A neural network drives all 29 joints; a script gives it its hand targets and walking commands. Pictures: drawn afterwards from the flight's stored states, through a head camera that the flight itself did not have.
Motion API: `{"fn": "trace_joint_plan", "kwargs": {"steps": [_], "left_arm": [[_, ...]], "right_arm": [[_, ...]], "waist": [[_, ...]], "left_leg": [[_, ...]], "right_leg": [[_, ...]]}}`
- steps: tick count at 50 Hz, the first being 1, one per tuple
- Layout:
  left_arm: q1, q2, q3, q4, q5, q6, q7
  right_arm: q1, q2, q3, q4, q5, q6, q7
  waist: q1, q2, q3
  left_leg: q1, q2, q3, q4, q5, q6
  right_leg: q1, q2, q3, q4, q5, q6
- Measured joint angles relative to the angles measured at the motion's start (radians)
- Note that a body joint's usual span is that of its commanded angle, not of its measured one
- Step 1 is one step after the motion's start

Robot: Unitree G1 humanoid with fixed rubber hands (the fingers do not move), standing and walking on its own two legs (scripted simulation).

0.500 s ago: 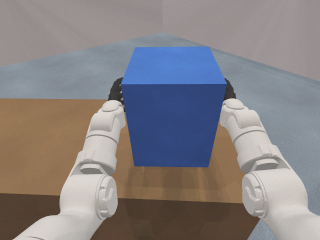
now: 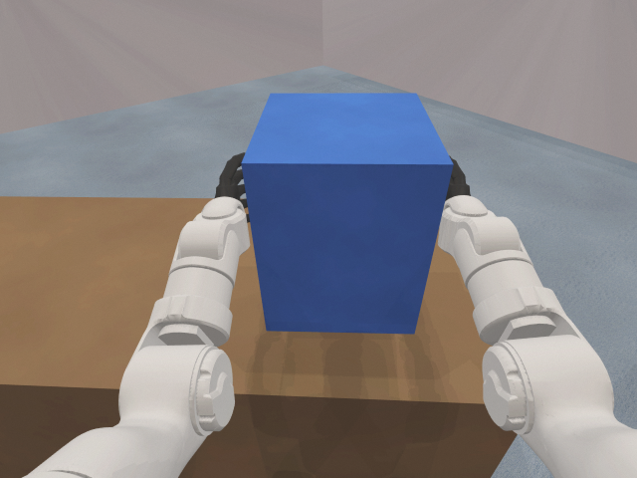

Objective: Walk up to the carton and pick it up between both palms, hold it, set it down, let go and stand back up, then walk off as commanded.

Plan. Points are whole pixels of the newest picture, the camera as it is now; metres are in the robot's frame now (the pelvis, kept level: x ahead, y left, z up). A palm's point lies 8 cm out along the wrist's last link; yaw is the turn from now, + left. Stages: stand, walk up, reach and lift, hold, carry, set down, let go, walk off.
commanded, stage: hold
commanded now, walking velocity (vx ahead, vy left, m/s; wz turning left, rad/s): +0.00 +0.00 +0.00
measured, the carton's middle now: (341, 211) +0.41 +0.02 +0.19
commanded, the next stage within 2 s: none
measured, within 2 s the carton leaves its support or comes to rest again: neither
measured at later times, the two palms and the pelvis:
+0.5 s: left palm (229, 207) +0.38 +0.17 +0.21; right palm (455, 204) +0.40 -0.12 +0.21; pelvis +0.00 +0.00 +0.00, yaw +0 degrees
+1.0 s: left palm (230, 208) +0.38 +0.17 +0.21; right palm (454, 205) +0.40 -0.12 +0.20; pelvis +0.00 +0.00 +0.00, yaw +0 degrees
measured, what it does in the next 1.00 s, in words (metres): stands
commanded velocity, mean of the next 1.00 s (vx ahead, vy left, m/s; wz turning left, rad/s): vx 0.00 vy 0.00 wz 0.00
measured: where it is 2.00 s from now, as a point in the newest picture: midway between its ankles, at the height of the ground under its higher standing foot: outside the picture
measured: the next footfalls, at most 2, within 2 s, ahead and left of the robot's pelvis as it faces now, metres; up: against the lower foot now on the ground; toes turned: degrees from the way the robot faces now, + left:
none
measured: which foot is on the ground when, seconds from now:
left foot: down 0.00-1.00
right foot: down 0.00-1.00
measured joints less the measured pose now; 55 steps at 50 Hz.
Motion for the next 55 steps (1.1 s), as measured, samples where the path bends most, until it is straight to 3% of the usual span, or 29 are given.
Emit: {"fn": "trace_joint_plan", "kwargs": {"steps": [55], "left_arm": [[0.013,0.0,-0.003,-0.058,0.0,0.034,0.001]], "right_arm": [[0.0,-0.001,0.006,-0.036,0.017,0.017,-0.005]], "waist": [[-0.004,0.0,0.009]], "left_leg": [[0.002,0.0,-0.001,0.0,-0.004,0.001]], "right_leg": [[0.002,0.0,0.0,0.0,-0.004,0.0]]}}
